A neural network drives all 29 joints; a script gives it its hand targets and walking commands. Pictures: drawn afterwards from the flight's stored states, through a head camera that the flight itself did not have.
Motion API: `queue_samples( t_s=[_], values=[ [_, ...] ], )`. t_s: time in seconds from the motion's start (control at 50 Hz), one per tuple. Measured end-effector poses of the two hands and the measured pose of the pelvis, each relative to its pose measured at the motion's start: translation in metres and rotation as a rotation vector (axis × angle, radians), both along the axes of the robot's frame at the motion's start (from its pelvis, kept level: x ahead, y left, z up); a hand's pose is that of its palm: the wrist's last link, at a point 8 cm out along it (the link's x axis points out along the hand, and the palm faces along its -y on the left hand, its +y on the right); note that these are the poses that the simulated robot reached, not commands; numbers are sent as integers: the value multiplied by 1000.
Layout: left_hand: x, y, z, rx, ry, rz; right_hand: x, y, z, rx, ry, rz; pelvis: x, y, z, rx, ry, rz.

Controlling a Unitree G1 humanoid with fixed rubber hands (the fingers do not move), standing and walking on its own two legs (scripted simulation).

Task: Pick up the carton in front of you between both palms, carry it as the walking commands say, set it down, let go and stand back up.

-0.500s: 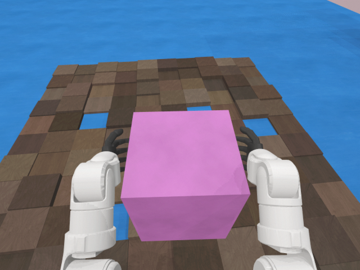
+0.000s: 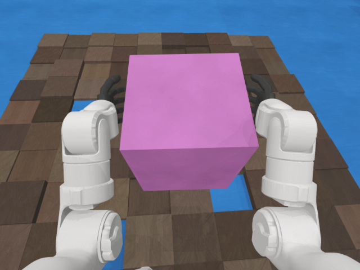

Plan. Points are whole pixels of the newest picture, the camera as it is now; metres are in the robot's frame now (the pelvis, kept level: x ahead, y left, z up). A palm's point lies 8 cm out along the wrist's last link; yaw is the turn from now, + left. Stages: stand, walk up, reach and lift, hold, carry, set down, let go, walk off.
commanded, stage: carry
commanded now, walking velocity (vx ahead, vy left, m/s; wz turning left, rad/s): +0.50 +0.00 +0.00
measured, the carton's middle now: (184, 131) +0.39 +0.00 +0.09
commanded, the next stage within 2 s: none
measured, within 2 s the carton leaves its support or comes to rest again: neither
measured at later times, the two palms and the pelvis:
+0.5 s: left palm (127, 64) +0.63 +0.16 +0.09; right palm (228, 63) +0.66 -0.14 +0.08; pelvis +0.31 -0.01 +0.01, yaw +3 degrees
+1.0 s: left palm (122, 12) +0.88 +0.21 +0.12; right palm (209, 12) +0.88 -0.09 +0.13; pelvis +0.62 +0.05 +0.01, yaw +0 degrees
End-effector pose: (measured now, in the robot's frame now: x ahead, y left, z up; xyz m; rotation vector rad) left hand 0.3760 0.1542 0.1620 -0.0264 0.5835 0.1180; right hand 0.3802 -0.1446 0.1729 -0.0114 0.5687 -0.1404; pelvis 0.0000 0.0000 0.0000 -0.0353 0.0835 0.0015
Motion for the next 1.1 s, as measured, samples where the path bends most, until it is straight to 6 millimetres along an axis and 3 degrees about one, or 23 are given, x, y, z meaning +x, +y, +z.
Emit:
queue_samples(
  t_s=[0.1,0.22,0.3,0.38,0.44,0.54,0.64,0.74,0.84,0.96,1.1],
  values=[
    [62,3,-8,-25,101,-24,48,3,-11,-7,101,-42,49,12,10,-5,15,2],
    [132,-1,-6,-46,120,-23,112,-1,-10,25,118,-82,113,16,20,-19,28,13],
    [178,-3,-17,-39,141,-6,163,-3,-21,34,140,-72,168,11,17,-10,30,24],
    [222,-4,-38,-8,172,21,217,-4,-49,37,173,-29,233,2,4,13,6,35],
    [246,1,-57,24,192,66,257,1,-73,46,195,30,275,-4,-3,16,-17,43],
    [265,11,-81,-7,273,131,293,12,-94,42,276,70,329,-13,15,38,-1,52],
    [292,14,-73,-53,242,188,325,17,-88,99,251,65,384,-14,35,79,21,66],
    [339,15,-51,-20,153,142,361,17,-70,94,159,55,443,-1,40,85,18,58],
    [395,22,-35,-10,70,83,405,23,-51,72,72,24,511,16,30,54,-6,46],
    [478,46,-40,-44,31,52,479,47,-44,45,32,-9,600,45,9,41,-55,14],
    [567,59,-31,-53,108,7,552,60,-35,46,106,-68,669,69,27,24,-42,-18]
  ],
)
